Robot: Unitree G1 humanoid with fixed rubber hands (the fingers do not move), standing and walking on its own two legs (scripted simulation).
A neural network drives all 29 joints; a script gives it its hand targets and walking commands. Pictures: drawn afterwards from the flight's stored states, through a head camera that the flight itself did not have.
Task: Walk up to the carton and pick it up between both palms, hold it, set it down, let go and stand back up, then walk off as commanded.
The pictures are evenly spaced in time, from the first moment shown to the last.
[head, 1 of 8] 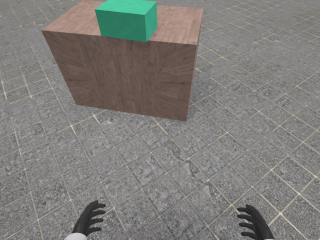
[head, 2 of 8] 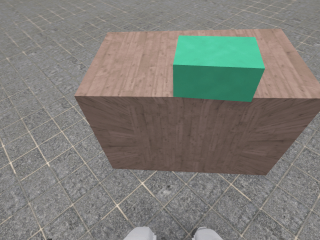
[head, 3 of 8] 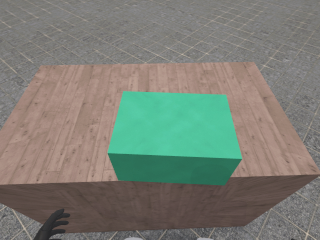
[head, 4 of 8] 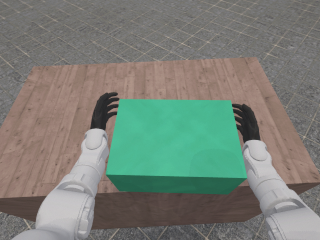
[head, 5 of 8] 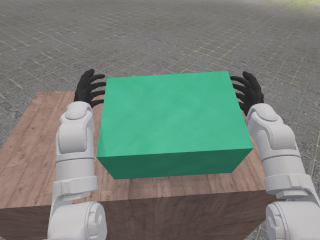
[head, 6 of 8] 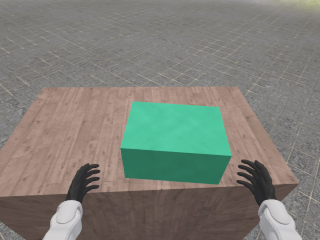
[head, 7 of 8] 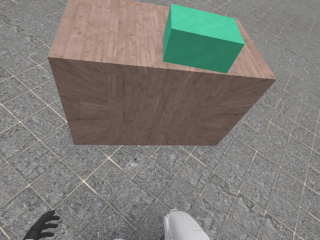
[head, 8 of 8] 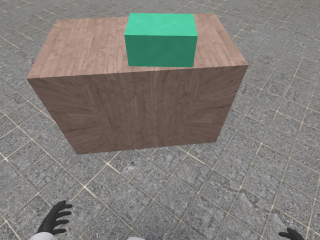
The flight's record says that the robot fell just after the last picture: no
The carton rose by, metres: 0.19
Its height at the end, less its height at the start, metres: +0.00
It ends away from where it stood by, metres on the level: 0.05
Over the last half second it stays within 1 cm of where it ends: yes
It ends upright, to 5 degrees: yes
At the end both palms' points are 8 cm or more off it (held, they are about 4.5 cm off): yes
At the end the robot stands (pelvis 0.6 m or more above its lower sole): yes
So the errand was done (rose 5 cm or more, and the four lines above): yes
